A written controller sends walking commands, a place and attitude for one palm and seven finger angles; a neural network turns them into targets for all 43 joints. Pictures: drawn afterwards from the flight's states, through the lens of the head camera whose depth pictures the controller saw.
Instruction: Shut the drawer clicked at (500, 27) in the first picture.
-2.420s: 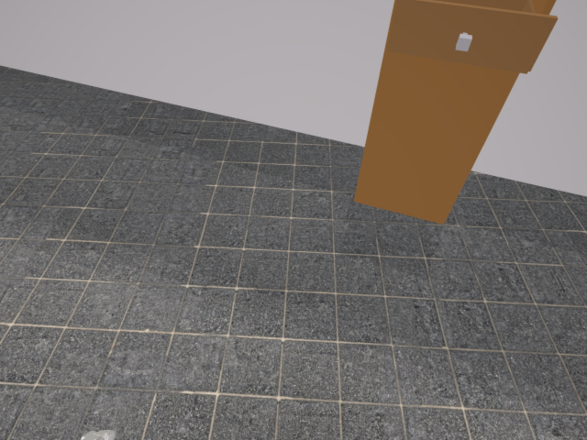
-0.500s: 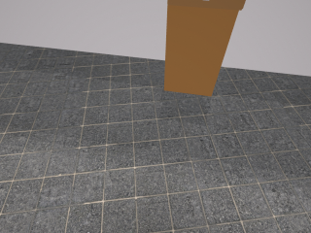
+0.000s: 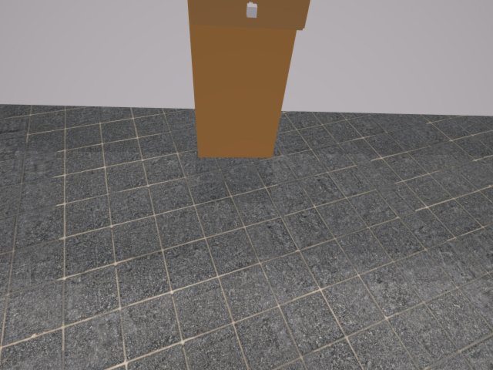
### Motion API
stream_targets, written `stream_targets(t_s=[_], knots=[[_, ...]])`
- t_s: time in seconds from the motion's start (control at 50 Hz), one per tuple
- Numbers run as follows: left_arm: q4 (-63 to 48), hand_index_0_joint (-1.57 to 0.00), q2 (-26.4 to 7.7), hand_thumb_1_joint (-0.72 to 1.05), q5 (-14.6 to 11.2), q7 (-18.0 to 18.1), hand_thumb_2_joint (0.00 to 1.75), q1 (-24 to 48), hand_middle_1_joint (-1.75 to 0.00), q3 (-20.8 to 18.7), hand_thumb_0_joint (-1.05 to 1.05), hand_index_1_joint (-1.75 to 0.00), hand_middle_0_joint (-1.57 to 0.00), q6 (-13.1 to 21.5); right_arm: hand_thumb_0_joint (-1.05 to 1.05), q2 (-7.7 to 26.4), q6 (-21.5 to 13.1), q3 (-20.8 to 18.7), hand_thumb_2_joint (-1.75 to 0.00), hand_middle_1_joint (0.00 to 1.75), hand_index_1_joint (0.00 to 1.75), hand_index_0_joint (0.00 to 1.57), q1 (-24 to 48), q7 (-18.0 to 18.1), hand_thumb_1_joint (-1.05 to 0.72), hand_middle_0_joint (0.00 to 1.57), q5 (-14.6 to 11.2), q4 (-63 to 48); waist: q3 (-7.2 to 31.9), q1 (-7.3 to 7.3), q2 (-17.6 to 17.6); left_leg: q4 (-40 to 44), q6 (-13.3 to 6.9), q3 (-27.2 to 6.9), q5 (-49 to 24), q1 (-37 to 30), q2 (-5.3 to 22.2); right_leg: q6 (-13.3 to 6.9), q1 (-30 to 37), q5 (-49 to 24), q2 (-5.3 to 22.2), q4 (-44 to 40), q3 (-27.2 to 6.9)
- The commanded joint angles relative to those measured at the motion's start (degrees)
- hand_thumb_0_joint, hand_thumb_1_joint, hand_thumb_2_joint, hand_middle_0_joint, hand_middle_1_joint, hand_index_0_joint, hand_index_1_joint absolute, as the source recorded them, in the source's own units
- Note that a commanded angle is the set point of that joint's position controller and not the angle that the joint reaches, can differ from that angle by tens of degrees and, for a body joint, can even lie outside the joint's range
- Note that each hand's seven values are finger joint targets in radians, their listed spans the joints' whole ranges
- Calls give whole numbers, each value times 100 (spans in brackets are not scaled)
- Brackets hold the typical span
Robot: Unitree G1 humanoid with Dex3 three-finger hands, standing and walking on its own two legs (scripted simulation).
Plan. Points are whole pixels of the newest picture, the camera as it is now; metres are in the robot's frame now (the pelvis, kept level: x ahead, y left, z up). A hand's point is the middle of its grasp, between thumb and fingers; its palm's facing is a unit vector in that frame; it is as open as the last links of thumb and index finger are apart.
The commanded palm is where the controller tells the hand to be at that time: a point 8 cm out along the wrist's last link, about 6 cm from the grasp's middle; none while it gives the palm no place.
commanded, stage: walk to a spot facing it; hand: left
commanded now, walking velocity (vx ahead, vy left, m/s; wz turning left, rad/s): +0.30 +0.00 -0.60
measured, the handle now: (251, 8) +1.10 +0.09 +0.12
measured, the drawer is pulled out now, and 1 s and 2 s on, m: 0.20 0.20 0.20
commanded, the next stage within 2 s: turn to face it in 1.22 s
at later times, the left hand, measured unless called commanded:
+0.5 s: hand (228, 261) +0.38 +0.07 -0.18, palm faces -0.37 -0.91 -0.15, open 7.3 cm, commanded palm none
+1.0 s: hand (220, 211) +0.52 +0.11 -0.17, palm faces -0.45 -0.88 -0.17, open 7.4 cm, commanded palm none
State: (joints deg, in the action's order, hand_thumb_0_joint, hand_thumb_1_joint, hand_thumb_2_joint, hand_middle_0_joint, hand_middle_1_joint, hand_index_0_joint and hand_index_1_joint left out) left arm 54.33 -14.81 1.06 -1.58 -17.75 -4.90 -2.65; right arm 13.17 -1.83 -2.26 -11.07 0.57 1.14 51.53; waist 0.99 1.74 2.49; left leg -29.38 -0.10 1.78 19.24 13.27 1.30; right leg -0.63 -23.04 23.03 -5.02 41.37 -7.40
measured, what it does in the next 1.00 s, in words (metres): walks ahead, turning right: right foot, then left foot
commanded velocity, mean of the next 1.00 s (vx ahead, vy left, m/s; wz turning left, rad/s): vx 0.28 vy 0.00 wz -0.54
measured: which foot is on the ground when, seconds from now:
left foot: down 0.00-0.40, up 0.42-0.80, down 0.82-1.00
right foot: up 0.00-0.40, down 0.42-0.82, up 0.84-1.00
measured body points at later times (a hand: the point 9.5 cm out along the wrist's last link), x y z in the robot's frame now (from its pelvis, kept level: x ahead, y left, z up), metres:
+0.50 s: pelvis +0.18 -0.05 -0.02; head +0.24 -0.05 +0.42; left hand +0.40 +0.12 -0.17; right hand +0.00 -0.24 -0.15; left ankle +0.05 +0.11 -0.63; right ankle +0.23 -0.15 -0.73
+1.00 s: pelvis +0.39 -0.06 +0.01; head +0.41 -0.03 +0.46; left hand +0.54 +0.15 -0.16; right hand +0.35 -0.30 -0.11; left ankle +0.44 +0.02 -0.73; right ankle +0.30 -0.16 -0.63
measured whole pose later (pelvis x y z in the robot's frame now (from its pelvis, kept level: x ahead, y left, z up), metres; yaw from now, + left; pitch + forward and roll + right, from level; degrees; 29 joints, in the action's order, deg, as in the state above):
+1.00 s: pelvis +0.39 -0.06 +0.01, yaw -34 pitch +0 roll -2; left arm 57.1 -14.1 1.6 -2.1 -17.8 -5.9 -1.5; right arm 7.8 -4.4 -1.5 -12.6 0.7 1.4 53.1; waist -0.2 2.0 2.7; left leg -28.6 -1.0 13.4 15.5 12.4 6.5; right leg 1.1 -30.4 17.7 2.4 69.8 2.3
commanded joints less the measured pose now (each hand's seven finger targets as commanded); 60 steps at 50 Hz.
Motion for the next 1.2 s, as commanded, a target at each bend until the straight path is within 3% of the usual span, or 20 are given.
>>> stream_targets(t_s=[0.0, 0.04, 0.1, 0.26, 0.32, 0.36, 0.38, 0.4, 0.42, 0.48, 0.54, 0.72, 0.76, 0.78, 0.8, 0.82, 0.84, 0.88, 0.96, 1.18], knots=[[-816, -20, -509, 90, 112, -179, 90, 908, -30, -184, 0, -30, -20, 284, 0, 970, -161, -184, -90, 30, 30, 20, -616, 103, -90, 20, 19, -140, -889, -287, -964, 2245, -645, -1856, 1342, -795, 2112, 205, -2316, -312, 726, 2290, 409], [-671, -20, -271, 90, 119, -225, 90, 722, -30, -100, 0, -30, -20, 232, 0, 707, -241, -92, -90, 30, 30, 20, -692, 123, -90, 20, 7, -97, -801, -201, -914, 1981, -479, -742, -270, -832, 1603, 264, -2106, -879, 754, 2643, 590], [-677, -20, -68, 90, 112, -217, 90, 890, -30, -2, 0, -30, -20, 185, 0, 563, -309, -42, -90, 30, 30, 20, -1246, 160, -90, 20, -11, 155, -738, -252, -1080, 1605, -384, -73, -2394, -1293, 1472, 294, -2273, -1083, 775, 2707, 812], [-952, -20, 84, 90, 60, -262, 90, 2221, -30, 158, 0, -30, -20, 207, 0, 556, -283, -69, -90, 30, 30, 20, -1956, 168, -90, 20, 56, 668, -1046, -585, -1179, 1381, -486, 816, -3935, -1763, 1620, 44, -1676, -1185, 721, 342, 1577], [-741, -20, -72, 90, 70, -216, 90, 1601, -30, 95, 0, -30, -20, 279, 0, 799, -271, -154, -90, 30, 30, 20, -1825, 168, -90, 20, 19, 700, -543, -207, -1280, 288, -398, 1241, -6185, -1912, 1690, -293, -466, -928, 285, -248, 1882], [-325, -20, -500, 90, 102, -139, 90, 219, -30, -38, 0, -30, -20, 389, 0, 924, -257, -172, -90, 30, 30, 20, -1617, 117, -90, 20, -42, 593, 349, 465, -1088, -1722, -101, 1368, -5800, -988, 1566, -517, 1937, -1309, 162, -988, 1856], [-137, -20, -1096, 90, 111, -67, 90, -493, -30, -177, 0, -30, -20, 444, 0, 623, -249, -110, -90, 30, 30, 20, -1706, 39, -90, 20, -146, 494, 980, 733, -196, -3494, 115, 1345, -2761, 832, 1263, -982, 3876, -1496, 1384, -1106, 438], [-33, -20, -1575, 90, -13, 9, 90, -1049, -30, -267, 0, -30, -20, 479, 0, 290, -300, -76, -90, 30, 30, 20, -1603, 80, -90, 20, -194, 240, 1714, 719, 652, -5623, 363, 915, 1517, 2327, 351, -1775, 4706, -2684, 3102, -1604, -2538], [-85, -20, -1653, 90, -108, 72, 90, -872, -30, -303, 0, -30, -20, 424, 0, 468, -307, -111, -90, 30, 30, 20, -1056, 102, -90, 20, -160, 87, 1508, 753, 184, -5765, 199, 49, 1156, 2549, 578, -1854, 4046, -2225, 3027, -2059, -2414], [-379, -20, -876, 90, -52, 170, 90, 456, -30, -78, 0, -30, -20, 475, 0, 371, -144, -113, -90, 30, 30, 20, -849, 44, -90, 20, 0, 178, 46, -32, -340, -4867, 259, -129, 186, 2151, 1115, -1325, 1440, -1347, 2354, -2516, -1042], [-348, -20, -668, 90, 40, 160, 90, 778, -30, -21, 0, -30, -20, 544, 0, 133, 58, -102, -90, 30, 30, 20, -1305, 5, -90, 20, 49, 326, -58, -464, -28, -3831, 384, 100, -38, 1509, 1016, -1081, 258, -1304, 1782, -2691, -230], [-217, -20, -748, 90, 35, 87, 90, 271, -30, -93, 0, -30, -20, 557, 0, 161, -153, -147, -90, 30, 30, 20, -16, -131, -90, 20, 13, -209, -333, -92, 485, -1121, 346, 361, -491, 911, 451, -978, 394, -657, 1544, -2474, -675], [-259, -20, -740, 90, 27, 105, 90, 364, -30, -118, 0, -30, -20, 523, 0, 282, -207, -192, -90, 30, 30, 20, -283, -89, -90, 20, -9, -168, -286, -322, 149, -330, 356, 389, -603, -3, 375, -844, 144, -689, 1483, -2031, -707], [-328, -20, -562, 90, 7, 102, 90, 405, -30, -94, 0, -30, -20, 506, 0, 504, -257, -241, -90, 30, 30, 20, -822, -17, -90, 20, 10, -2, -49, -557, -251, 260, 286, 207, -464, -1075, 537, -626, -269, -855, 1103, -1186, -445], [-406, -20, -176, 90, -48, 44, 90, 270, -30, -41, 0, -30, -20, 490, 0, 1126, -292, -379, -90, 30, 30, 20, -1515, 34, -90, 20, 111, 146, 417, -816, -1652, 911, -138, -1448, 325, -2157, 1857, -267, -1182, -102, 343, 540, 316], [-541, -20, -84, 90, -20, 22, 90, 324, -30, -9, 0, -30, -20, 534, 0, 1381, -230, -383, -90, 30, 30, 20, -1867, 22, -90, 20, 121, 191, 459, -860, -2218, 1626, -617, -2775, 949, -2212, 2988, -82, -1867, 1105, 178, 2074, 797], [-493, -20, -274, 90, 40, 41, 90, 542, -30, -59, 0, -30, -20, 495, 0, 1103, -206, -337, -90, 30, 30, 20, -1518, 43, -90, 20, 77, 181, 100, -802, -1636, 1936, -634, -2722, 1693, -1364, 3006, -56, -1927, 731, 546, 2862, 465], [-393, -20, -200, 90, 90, -75, 90, 577, -30, -107, 0, -30, -20, 461, 0, 613, -258, -170, -90, 30, 30, 20, -884, 48, -90, 20, 51, 34, -574, -439, -901, 1936, -417, -1549, 771, -563, 2486, 12, -1881, -166, 932, 3158, 590], [-178, -20, 76, 90, 67, -66, 90, 50, -30, -93, 0, -30, -20, 223, 0, 293, -309, -92, -90, 30, 30, 20, -670, 121, -90, 20, -3, 133, -303, -110, -1011, 1380, -204, 488, -2782, -498, 1890, 252, -1359, -848, 1026, 3070, 873], [-554, -20, 209, 90, 57, -62, 90, 1154, -30, -36, 0, -30, -20, 127, 0, 610, -47, -316, -90, 30, 30, 20, -918, 99, -90, 20, 52, 386, -454, -422, -1406, 600, -443, 1535, -3892, -1204, 2057, 204, -856, -830, 846, 305, 1538]])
